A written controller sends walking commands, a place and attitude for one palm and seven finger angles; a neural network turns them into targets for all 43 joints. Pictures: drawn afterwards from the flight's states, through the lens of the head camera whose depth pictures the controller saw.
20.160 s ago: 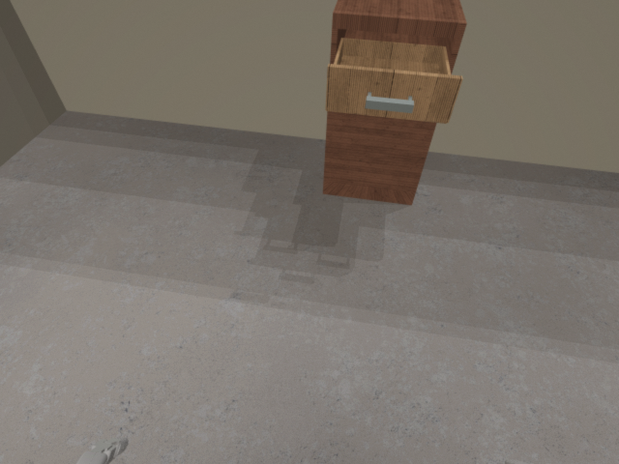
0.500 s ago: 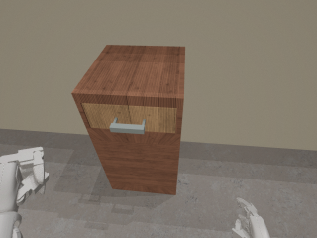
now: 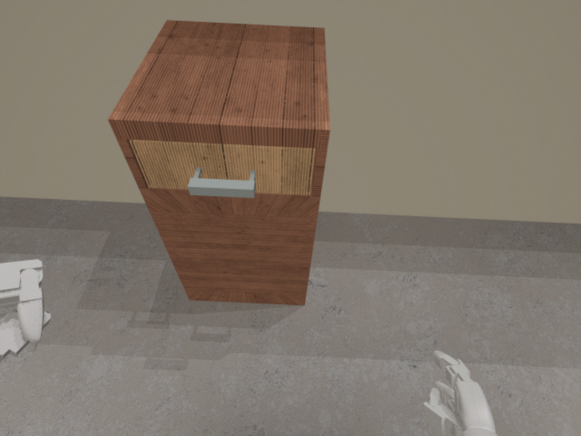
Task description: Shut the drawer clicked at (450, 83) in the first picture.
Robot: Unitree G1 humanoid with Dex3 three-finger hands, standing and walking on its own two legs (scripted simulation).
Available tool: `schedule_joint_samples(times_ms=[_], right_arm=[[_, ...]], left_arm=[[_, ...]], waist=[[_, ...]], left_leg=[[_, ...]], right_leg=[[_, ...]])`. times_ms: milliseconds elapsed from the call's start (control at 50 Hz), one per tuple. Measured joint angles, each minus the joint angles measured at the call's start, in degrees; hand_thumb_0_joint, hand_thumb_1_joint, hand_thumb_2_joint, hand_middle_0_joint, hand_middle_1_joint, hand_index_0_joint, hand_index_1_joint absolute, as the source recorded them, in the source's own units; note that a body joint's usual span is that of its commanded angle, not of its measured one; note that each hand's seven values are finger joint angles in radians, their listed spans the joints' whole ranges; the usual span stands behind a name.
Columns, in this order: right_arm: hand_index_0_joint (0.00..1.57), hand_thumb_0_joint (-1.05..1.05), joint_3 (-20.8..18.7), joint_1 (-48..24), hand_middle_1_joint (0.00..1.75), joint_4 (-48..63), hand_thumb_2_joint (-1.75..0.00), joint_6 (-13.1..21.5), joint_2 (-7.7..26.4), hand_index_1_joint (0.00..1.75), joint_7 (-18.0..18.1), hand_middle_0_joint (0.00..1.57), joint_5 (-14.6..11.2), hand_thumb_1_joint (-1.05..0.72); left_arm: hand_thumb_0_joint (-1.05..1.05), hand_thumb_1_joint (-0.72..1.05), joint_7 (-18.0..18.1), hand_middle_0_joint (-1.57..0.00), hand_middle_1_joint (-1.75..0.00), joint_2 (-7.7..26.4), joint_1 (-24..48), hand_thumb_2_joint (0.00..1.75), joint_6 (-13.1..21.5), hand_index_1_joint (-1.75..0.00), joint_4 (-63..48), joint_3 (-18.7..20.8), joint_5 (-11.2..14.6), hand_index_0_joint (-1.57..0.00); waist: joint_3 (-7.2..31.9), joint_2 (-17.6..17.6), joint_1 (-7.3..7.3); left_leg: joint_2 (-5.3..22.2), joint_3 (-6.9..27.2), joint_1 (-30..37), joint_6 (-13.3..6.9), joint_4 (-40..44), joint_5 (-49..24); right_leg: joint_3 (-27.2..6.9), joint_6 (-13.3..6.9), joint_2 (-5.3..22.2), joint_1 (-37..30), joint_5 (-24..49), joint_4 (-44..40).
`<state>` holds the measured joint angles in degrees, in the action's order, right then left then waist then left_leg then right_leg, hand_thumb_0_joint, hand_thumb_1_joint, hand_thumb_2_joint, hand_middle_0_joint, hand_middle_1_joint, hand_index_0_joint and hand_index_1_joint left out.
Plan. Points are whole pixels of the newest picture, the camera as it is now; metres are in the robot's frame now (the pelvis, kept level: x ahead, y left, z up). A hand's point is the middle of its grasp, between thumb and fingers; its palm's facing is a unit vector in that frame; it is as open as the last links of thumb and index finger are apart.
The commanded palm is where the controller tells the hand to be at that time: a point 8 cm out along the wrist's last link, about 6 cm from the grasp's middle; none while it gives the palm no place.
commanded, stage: step back with the hand held close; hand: left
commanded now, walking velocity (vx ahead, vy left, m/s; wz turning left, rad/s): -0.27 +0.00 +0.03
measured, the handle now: (224, 180) +0.61 +0.18 -0.08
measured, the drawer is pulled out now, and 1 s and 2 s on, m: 0.00 0.00 0.00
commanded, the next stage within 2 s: stop stepping back and stand still in 0.58 s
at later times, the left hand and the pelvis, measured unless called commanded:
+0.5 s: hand out of the picture +0.10 +0.26 +0.18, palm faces +0.40 -0.77 -0.49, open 3.2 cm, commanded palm +0.01 +0.29 +0.18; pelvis -0.09 +0.00 -0.01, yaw +5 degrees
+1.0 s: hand out of the picture -0.01 +0.23 +0.16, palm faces +0.32 -0.83 -0.46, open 3.2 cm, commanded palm -0.07 +0.28 +0.18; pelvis -0.19 +0.00 +0.00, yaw +0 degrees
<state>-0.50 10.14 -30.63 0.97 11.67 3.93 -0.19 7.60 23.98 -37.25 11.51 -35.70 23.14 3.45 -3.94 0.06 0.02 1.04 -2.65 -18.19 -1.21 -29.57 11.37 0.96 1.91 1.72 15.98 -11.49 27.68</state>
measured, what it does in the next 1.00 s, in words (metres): walks backwards: right foot, then left foot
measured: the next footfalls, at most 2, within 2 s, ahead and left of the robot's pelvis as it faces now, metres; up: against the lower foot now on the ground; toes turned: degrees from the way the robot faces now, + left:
right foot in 0.58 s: -0.18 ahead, -0.11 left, +0.00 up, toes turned +3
left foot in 0.74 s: -0.01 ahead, +0.09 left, +0.00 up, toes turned +4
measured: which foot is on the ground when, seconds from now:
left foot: down 0.00-0.62, up 0.64-0.72, down 0.74-0.94, up 0.96-1.00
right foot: down 0.00-0.36, up 0.38-0.56, down 0.58-1.00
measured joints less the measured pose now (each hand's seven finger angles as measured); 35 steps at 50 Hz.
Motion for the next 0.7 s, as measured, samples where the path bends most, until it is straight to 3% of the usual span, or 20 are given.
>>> schedule_joint_samples(times_ms=[160,280,360,460,500,580,600,640,700], right_arm=[[0.20,0.01,0.60,0.33,0.30,-0.16,-0.90,2.25,-0.15,0.30,-0.06,0.20,0.05,-0.90],[0.21,0.01,0.60,1.70,0.30,-1.87,-0.90,2.64,0.74,0.30,0.10,0.20,0.66,-0.90],[0.21,0.01,0.20,1.90,0.30,-2.49,-0.90,2.21,1.09,0.30,0.40,0.20,0.63,-0.90],[0.20,0.01,-0.69,3.62,0.30,-2.25,-0.90,3.06,-0.41,0.30,0.36,0.20,0.68,-0.91],[0.20,0.01,-0.65,4.46,0.30,-2.55,-0.90,3.58,-1.11,0.30,-0.26,0.20,0.76,-0.90],[0.20,0.01,-0.12,2.93,0.30,-3.23,-0.90,4.55,-1.71,0.30,-1.52,0.20,1.53,-0.90],[0.20,0.01,-0.24,1.51,0.30,-3.91,-0.90,4.62,-1.29,0.30,-1.71,0.20,1.65,-0.90],[0.20,0.01,-0.28,-0.44,0.30,-5.78,-0.90,3.91,-0.87,0.30,-1.65,0.20,1.54,-0.90],[0.20,0.01,0.48,-0.40,0.30,-7.09,-0.90,2.66,-1.66,0.30,-1.27,0.20,0.69,-0.91]], left_arm=[[0.01,0.89,0.59,-1.40,-1.60,-3.34,0.90,0.89,1.30,-1.59,3.14,-1.29,-1.27,-1.40],[0.01,0.89,1.62,-1.40,-1.60,-4.32,2.13,0.89,1.88,-1.59,1.65,-3.09,-1.62,-1.40],[0.01,0.89,2.14,-1.41,-1.60,-2.59,3.44,0.89,2.55,-1.59,0.53,-2.25,-1.48,-1.40],[0.01,0.89,1.34,-1.40,-1.60,1.34,4.70,0.89,3.24,-1.59,1.02,0.86,-2.33,-1.40],[0.01,0.89,1.23,-1.40,-1.60,2.19,3.11,0.89,3.73,-1.59,0.57,2.16,-1.90,-1.40],[0.01,0.89,1.09,-1.40,-1.60,1.90,-2.27,0.90,4.30,-1.59,-1.51,4.00,0.03,-1.40],[0.01,0.89,0.66,-1.40,-1.60,0.66,-2.23,0.90,4.69,-1.59,-1.33,3.04,0.02,-1.40],[0.01,0.89,0.05,-1.40,-1.60,-1.16,-1.48,0.90,5.20,-1.59,-0.71,0.27,-0.34,-1.40],[0.01,0.89,-0.35,-1.41,-1.60,-0.99,-0.48,0.89,5.52,-1.59,-1.17,-1.46,-0.93,-1.40]], waist=[[1.15,-1.87,-0.17],[1.40,-1.37,-0.31],[0.45,-1.14,0.90],[0.75,-2.02,3.53],[2.44,-1.66,3.72],[5.10,0.50,1.20],[4.31,-0.69,0.34],[2.46,-2.33,-0.81],[2.82,0.14,-2.23]], left_leg=[[0.50,1.08,-3.94,-0.35,-4.12,0.31],[0.11,2.55,-6.55,0.23,-5.84,3.55],[0.09,3.24,-7.28,-0.45,-4.50,-1.26],[1.17,4.55,-9.53,-1.77,-1.81,-6.86],[1.49,3.99,-11.16,-1.55,-0.47,-8.19],[1.09,0.85,-15.16,-0.34,1.81,-12.56],[2.00,0.78,-15.92,-0.09,1.49,-12.94],[2.60,1.60,-15.71,0.86,-0.44,-7.35],[0.49,0.59,-12.54,0.91,-5.28,-2.11]], right_leg=[[0.90,-0.17,-0.51,2.70,1.31,2.10],[0.93,-0.51,-1.09,4.00,1.96,0.93],[0.55,-0.20,-1.81,5.20,-0.36,1.62],[-1.14,-0.14,-6.50,5.85,-7.64,17.00],[-0.77,-0.77,-7.48,2.43,-10.45,17.45],[-0.18,-2.73,-6.15,-6.94,-14.36,3.71],[-0.24,-3.69,-6.89,-7.39,-14.68,1.42],[-0.43,-4.43,-7.89,-8.08,-12.48,0.15],[-1.73,-3.62,-6.19,-8.69,-10.09,-0.94]])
